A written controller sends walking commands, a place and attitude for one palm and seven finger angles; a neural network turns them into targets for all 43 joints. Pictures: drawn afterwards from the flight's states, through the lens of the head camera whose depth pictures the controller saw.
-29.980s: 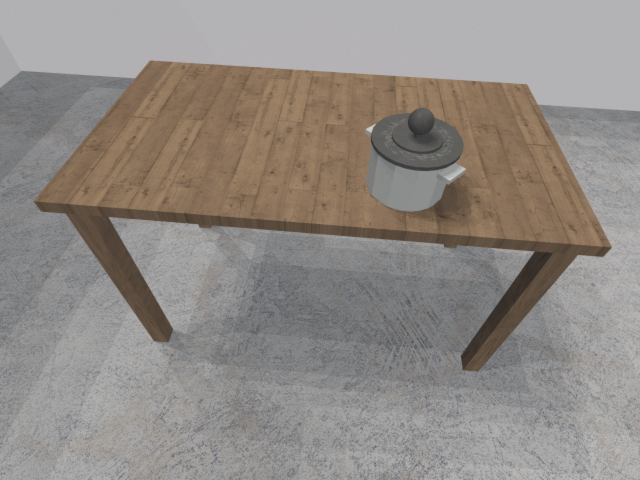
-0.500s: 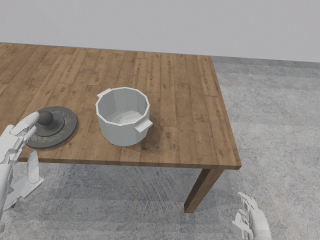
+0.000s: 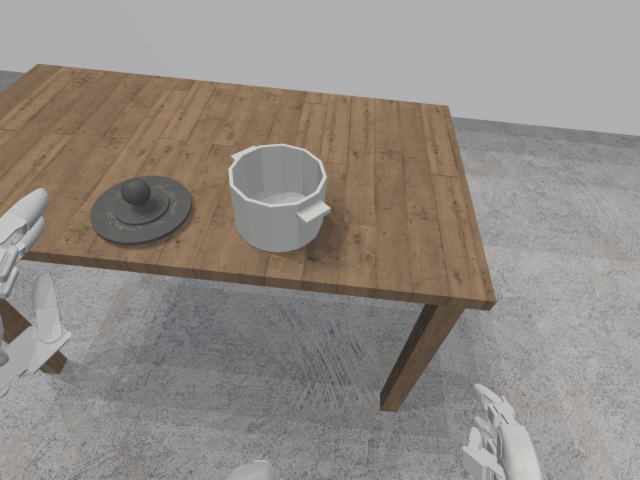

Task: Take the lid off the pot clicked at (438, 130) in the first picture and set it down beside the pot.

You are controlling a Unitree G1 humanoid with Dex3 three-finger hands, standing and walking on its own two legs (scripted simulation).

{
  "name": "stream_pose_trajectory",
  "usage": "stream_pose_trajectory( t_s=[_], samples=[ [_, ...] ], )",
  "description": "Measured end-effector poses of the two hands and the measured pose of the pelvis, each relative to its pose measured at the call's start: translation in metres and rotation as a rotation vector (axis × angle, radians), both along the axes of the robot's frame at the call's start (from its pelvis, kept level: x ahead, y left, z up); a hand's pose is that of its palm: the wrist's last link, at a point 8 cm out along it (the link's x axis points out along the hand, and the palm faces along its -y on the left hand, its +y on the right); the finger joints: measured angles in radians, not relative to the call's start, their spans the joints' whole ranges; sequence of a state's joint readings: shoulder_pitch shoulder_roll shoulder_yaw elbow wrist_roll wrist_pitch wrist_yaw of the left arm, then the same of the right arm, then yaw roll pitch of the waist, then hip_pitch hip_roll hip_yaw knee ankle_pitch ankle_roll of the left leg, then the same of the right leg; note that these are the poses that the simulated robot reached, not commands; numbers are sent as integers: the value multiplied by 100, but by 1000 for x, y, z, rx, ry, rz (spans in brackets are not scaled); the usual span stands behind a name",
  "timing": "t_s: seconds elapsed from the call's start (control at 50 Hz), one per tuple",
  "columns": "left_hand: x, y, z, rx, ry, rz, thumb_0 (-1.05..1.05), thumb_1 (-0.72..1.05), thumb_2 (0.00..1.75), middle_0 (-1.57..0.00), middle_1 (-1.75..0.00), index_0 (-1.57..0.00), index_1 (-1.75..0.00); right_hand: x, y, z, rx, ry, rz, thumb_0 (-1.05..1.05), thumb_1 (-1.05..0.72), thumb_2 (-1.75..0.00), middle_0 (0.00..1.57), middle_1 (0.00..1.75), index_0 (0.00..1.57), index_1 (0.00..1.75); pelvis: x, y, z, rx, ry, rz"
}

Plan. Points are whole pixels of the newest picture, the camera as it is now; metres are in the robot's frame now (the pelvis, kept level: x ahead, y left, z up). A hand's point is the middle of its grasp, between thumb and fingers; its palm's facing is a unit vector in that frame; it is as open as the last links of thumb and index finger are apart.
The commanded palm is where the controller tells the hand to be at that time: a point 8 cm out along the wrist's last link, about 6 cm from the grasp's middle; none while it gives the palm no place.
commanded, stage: step back with the hand held close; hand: left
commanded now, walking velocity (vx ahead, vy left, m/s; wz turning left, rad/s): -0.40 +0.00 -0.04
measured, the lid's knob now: (136, 191) +0.56 +0.37 -0.01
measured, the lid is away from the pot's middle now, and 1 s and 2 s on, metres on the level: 0.26 0.26 0.26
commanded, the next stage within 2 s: stop stepping back and stand still in 0.54 s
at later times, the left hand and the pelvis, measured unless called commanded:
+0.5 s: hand (38, 407) +0.13 +0.21 +0.19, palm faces +0.21 -0.88 -0.44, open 7.4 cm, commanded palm +0.07 +0.28 +0.20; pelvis -0.08 +0.01 +0.00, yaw -4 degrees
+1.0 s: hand out of the picture -0.01 +0.28 +0.20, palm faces +0.36 -0.85 -0.38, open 7.4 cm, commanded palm -0.06 +0.32 +0.20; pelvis -0.20 +0.05 -0.02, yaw -3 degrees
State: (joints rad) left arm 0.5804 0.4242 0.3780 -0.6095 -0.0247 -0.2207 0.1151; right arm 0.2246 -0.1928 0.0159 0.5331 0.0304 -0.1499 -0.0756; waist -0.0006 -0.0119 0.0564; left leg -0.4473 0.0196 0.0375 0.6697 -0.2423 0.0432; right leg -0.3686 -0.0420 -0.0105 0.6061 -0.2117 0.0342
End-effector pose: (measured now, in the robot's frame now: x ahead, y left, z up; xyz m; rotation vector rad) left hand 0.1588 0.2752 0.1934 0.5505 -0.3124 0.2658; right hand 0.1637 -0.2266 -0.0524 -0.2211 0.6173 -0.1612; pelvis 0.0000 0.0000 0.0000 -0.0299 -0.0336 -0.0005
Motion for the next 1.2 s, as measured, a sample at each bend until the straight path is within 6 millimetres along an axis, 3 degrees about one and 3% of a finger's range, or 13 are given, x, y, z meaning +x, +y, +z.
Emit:
stream_pose_trajectory(
  t_s=[0.2,0.28,0.5,0.62,0.7,0.76,0.82,0.88,0.94,1.0,1.08,1.14,1.2],
  samples=[
    [-17,10,-6,-52,-101,-48,2,89,90,-21,-31,-21,-30,-36,-1,-5,-73,56,-23,2,-90,-90,20,30,20,30,-28,15,-10,7,6,-1],
    [-19,14,-4,-57,-68,-41,2,89,90,-21,-31,-21,-30,-56,8,-1,-18,35,-59,2,-90,-90,20,30,20,30,-41,16,-2,-2,11,-44],
    [-54,-16,16,-13,-74,-184,2,89,90,-21,-31,-21,-30,-113,2,-8,28,48,-92,2,-90,-90,20,30,20,30,-78,14,2,-11,15,-75],
    [-76,6,-8,-92,-63,-169,1,89,90,-21,-31,-21,-30,-142,-4,6,-52,47,-147,2,-90,-90,20,30,20,30,-105,28,-4,21,38,-72],
    [-86,26,-39,-109,11,-141,1,89,90,-21,-31,-21,-30,-161,-1,-5,-76,61,-120,2,-90,-90,20,30,20,30,-140,40,-15,34,27,-65],
    [-112,30,-35,-78,59,-121,2,89,90,-21,-31,-21,-30,-184,10,2,-29,33,-142,2,-90,-90,20,30,20,30,-156,37,-11,39,16,-99],
    [-147,21,-9,-19,33,-146,2,89,90,-21,-31,-21,-30,-206,20,2,10,11,-135,2,-90,-90,20,30,20,30,-165,37,-7,17,11,-101],
    [-180,13,16,80,-63,-158,2,89,90,-21,-31,-21,-30,-223,26,-15,37,17,-100,1,-90,-90,20,30,20,30,-174,37,-15,7,6,-96],
    [-199,23,23,71,-154,-132,2,89,90,-21,-31,-21,-30,-238,29,-36,45,76,-79,1,-90,-90,20,30,20,30,-189,44,-20,-30,-17,-54],
    [-204,50,12,-37,-177,-50,1,89,90,-21,-31,-21,-30,-254,33,-38,38,133,-89,2,-90,-90,20,30,20,30,-201,49,-17,-22,-11,-49],
    [-206,75,-21,-157,-114,16,1,89,90,-20,-31,-21,-30,-269,40,-23,-2,104,-110,2,-90,-90,20,30,20,30,-221,57,-17,-12,27,-44],
    [-215,72,-40,-172,-67,-18,2,90,90,-20,-31,-20,-30,-276,47,-14,-39,30,-116,2,-90,-90,20,30,20,30,-238,67,-24,27,27,-78],
    [-227,60,-37,-134,-12,-91,2,90,90,-20,-31,-20,-30,-287,58,-1,-20,-49,-136,2,-90,-90,20,30,20,30,-245,72,-18,59,-1,-137]
  ],
)
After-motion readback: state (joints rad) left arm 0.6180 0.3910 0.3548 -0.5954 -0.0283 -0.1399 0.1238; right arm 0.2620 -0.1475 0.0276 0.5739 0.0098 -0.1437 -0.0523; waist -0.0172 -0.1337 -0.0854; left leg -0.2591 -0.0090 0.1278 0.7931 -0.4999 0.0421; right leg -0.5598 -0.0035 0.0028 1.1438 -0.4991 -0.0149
